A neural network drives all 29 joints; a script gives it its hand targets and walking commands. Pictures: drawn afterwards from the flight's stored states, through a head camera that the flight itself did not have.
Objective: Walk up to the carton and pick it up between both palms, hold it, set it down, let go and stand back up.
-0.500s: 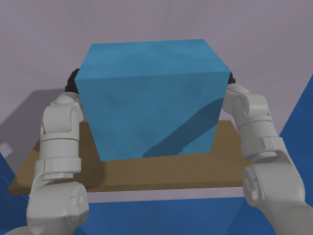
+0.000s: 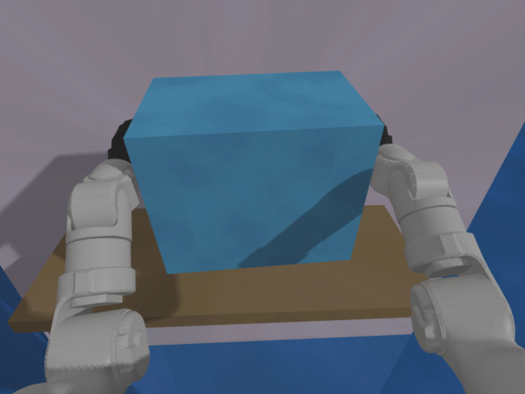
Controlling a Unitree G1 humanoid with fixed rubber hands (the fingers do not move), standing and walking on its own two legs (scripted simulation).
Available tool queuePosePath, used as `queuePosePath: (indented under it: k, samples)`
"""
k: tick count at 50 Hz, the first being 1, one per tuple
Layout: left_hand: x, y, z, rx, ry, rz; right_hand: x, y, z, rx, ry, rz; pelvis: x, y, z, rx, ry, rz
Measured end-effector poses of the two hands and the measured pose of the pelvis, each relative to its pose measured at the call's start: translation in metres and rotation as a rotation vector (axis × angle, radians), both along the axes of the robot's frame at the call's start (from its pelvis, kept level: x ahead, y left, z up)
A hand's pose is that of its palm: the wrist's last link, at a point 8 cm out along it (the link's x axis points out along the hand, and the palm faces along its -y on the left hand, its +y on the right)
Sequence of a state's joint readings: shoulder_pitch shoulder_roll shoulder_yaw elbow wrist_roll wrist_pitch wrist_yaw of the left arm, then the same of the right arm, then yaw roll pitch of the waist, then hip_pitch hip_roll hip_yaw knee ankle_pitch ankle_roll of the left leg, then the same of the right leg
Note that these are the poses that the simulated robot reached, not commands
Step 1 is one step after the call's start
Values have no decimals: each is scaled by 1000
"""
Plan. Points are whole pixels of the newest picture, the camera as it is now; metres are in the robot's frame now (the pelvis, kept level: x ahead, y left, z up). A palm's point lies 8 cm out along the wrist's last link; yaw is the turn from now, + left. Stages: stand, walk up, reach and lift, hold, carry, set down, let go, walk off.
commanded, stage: hold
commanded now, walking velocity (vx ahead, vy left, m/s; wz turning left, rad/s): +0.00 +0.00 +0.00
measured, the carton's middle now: (254, 171) +0.37 +0.00 +0.22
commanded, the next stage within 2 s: set down in 1.30 s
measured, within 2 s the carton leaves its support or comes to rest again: neither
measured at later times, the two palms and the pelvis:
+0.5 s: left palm (120, 172) +0.35 +0.19 +0.23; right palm (377, 161) +0.36 -0.19 +0.25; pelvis +0.00 +0.01 +0.00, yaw +0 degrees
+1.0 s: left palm (126, 165) +0.36 +0.18 +0.24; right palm (378, 154) +0.37 -0.19 +0.25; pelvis +0.00 +0.00 +0.00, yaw +0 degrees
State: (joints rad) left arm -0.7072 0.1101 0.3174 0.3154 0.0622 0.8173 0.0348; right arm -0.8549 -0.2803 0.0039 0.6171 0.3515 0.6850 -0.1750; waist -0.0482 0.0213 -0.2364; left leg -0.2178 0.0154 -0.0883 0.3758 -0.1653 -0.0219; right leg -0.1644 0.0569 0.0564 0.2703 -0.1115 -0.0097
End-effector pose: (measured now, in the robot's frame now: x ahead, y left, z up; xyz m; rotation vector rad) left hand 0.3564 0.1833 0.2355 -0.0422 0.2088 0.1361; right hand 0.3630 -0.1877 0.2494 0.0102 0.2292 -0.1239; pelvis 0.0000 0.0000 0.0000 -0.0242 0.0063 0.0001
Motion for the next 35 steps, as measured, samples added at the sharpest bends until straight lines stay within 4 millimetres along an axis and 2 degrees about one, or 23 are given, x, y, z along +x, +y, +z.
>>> queuePosePath:
  k: [11,19,35]
  samples:
    - [1,8,-1,18,3,4,5,8,-1,7,5,6,-2,1,0,-3,-1,16]
    - [-6,5,-1,10,-23,-1,-6,5,-4,25,-22,-3,0,4,0,-5,-11,15]
    - [-4,1,3,19,-5,-8,-6,1,2,10,-6,-8,-7,6,0,1,5,-4]
